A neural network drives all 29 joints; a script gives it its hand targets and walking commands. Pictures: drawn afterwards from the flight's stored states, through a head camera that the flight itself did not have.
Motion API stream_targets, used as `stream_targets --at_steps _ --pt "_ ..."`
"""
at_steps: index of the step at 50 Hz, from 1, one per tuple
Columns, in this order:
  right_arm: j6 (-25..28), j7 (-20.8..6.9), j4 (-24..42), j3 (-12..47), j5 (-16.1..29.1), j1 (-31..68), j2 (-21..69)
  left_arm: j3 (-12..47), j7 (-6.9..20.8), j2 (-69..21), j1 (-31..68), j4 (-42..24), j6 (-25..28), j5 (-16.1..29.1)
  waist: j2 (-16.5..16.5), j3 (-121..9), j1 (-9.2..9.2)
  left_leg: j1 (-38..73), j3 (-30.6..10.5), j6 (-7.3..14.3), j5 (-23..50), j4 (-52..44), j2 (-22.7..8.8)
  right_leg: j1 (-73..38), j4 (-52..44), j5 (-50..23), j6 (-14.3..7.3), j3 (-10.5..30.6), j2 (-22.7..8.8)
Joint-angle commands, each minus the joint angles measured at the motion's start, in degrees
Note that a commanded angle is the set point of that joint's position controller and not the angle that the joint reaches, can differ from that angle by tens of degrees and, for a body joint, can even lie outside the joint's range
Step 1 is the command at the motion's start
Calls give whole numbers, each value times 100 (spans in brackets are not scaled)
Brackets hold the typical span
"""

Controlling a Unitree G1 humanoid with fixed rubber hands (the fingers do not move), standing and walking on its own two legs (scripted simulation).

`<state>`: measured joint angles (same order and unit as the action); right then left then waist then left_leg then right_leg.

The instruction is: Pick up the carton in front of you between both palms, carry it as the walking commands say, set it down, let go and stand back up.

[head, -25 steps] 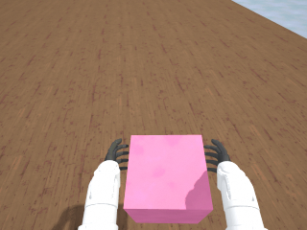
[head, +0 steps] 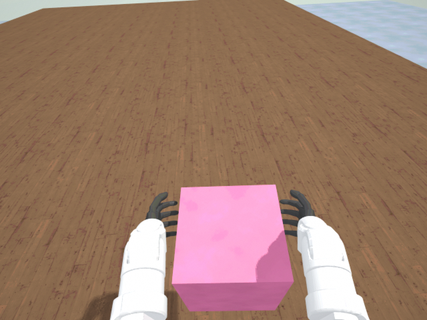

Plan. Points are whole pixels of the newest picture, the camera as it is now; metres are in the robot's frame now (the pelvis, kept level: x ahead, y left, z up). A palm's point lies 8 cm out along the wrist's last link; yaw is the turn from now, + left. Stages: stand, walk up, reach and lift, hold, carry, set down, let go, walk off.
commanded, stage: set down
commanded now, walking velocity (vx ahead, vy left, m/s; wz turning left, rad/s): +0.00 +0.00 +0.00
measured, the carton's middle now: (230, 251) +0.32 +0.00 -0.07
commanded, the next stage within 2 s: none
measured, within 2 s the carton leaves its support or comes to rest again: rests again in 1.88 s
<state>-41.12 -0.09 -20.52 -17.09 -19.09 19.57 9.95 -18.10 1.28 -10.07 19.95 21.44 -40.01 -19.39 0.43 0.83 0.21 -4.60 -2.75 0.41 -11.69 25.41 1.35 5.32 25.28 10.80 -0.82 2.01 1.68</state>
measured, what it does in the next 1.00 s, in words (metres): lowers itself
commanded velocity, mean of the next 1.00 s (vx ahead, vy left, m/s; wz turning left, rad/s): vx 0.00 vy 0.00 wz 0.00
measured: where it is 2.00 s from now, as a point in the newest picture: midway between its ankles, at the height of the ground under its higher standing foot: outside the picture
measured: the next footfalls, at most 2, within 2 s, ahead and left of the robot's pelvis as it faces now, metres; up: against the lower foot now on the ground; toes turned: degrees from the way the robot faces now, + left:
none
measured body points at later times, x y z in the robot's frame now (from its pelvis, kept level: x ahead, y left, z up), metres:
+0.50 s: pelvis -0.01 +0.00 -0.05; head +0.18 -0.01 +0.35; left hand +0.37 +0.13 -0.13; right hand +0.37 -0.17 -0.14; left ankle +0.04 +0.12 -0.74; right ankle +0.05 -0.11 -0.74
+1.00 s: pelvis -0.03 -0.01 -0.18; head +0.23 -0.03 +0.19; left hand +0.43 +0.11 -0.27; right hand +0.43 -0.19 -0.28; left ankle +0.04 +0.12 -0.74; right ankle +0.05 -0.11 -0.74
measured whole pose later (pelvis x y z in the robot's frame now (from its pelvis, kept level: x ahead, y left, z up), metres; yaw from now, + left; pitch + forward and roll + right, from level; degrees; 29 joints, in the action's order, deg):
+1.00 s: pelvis -0.03 -0.01 -0.18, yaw +2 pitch +43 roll +2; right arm -14.7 2.0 -36.7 -25.0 -14.8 49.4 0.9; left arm -26.7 -9.1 -9.4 47.4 33.1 -13.0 -13.1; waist 2.7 -10.0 -2.1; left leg -96.2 -4.4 -2.6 -26.4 79.3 6.4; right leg 97.8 80.4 25.7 0.0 4.0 4.9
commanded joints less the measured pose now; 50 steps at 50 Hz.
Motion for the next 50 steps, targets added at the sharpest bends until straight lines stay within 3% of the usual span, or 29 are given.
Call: stream_targets --at_steps 1,7,10,12,15,19,24,29,36,39,45,50 --pt "423 -1545 -700 2301 1322 3863 5507 2410 1586 -5251 4006 649 371 1300 -142 -635 -64 -407 -152 193 -1079 -299 261 296 -572 1590 -130 421 56" --pt "986 -1320 -1645 772 390 4384 4567 899 1203 -4821 4256 1761 903 354 78 -445 -128 -1285 -185 178 -1130 228 294 879 201 1238 -108 249 170" --pt "1420 -1213 -1858 258 22 4033 3920 417 953 -4377 3891 1934 1288 -20 91 -662 -163 -1739 -193 115 -498 532 322 1423 624 484 -86 162 244" --pt "1802 -1196 -1904 215 -116 3712 3648 391 837 -4158 3631 1913 1670 -107 67 -1072 -194 -2015 -188 38 194 799 356 1752 937 -188 -43 153 297" --pt "2446 -1212 -1813 663 30 3580 3727 799 734 -4238 3572 1764 2344 107 5 -1965 -210 -2308 -207 -70 1141 1217 447 2027 1370 -1127 7 175 385" --pt "3232 -1281 -1515 1694 538 3982 4198 1837 611 -4800 3841 1405 3176 639 -21 -3667 -239 -2513 -208 -184 2131 1980 591 2534 2042 -1982 49 178 499" --pt "3555 -1254 -997 2813 1038 4578 4328 2996 467 -5109 4411 931 3515 1110 -128 -5866 -272 -3258 -132 -247 2243 2858 685 2792 2913 -2527 101 154 534" --pt "3289 -1326 -866 3046 1176 4877 4401 3337 439 -5098 4767 705 3260 1258 -110 -6508 -337 -4140 2 -294 1448 3372 741 3625 3473 -1793 177 1 579" --pt "2623 -1554 -2077 2096 756 4891 4448 2427 674 -4990 5108 1539 2658 920 7 -5083 -334 -5894 214 -236 -185 3784 789 5054 3760 -258 155 -34 585" --pt "2612 -1577 -2157 1949 751 5184 4394 2275 715 -5032 5442 1618 2653 936 18 -5238 -359 -6307 260 -235 -113 4116 836 5390 4064 -369 159 -46 588" --pt "2809 -1411 -1861 2217 1068 5969 4244 2459 582 -5005 6075 1501 2835 1205 -68 -6238 -413 -7013 296 -288 269 4868 939 5561 4845 -1026 232 -77 620" --pt "2793 -1285 -1781 2371 1277 6528 4028 2486 407 -4815 6628 1498 2834 1349 -201 -6683 -472 -7537 405 -303 -14 5440 1016 5727 5369 -936 300 -148 638"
